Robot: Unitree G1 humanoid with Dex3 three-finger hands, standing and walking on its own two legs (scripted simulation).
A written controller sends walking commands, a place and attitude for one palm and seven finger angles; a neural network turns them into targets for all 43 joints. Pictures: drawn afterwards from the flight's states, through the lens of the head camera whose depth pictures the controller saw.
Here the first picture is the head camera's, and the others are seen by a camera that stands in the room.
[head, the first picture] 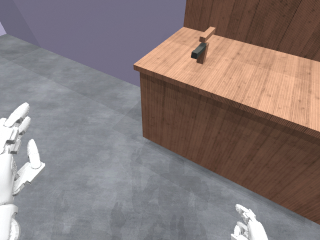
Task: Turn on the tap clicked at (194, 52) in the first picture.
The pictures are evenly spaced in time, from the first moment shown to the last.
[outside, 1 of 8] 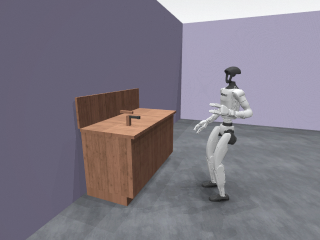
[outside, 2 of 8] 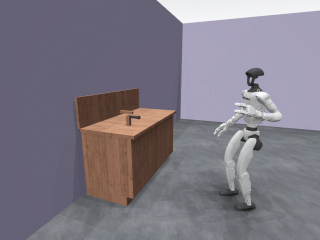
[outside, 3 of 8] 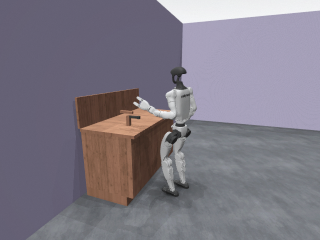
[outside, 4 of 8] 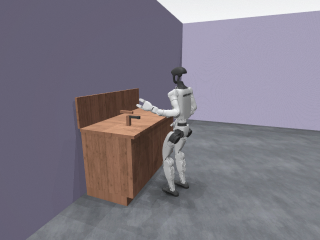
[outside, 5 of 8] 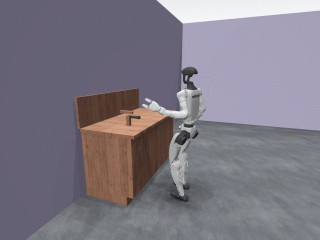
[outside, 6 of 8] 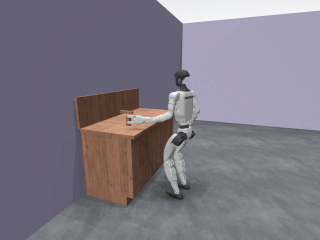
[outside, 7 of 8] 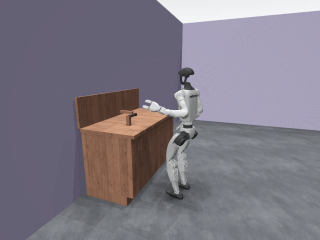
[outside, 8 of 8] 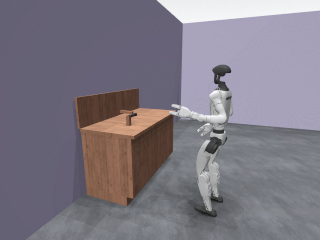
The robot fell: no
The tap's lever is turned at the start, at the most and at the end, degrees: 0 83 83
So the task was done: yes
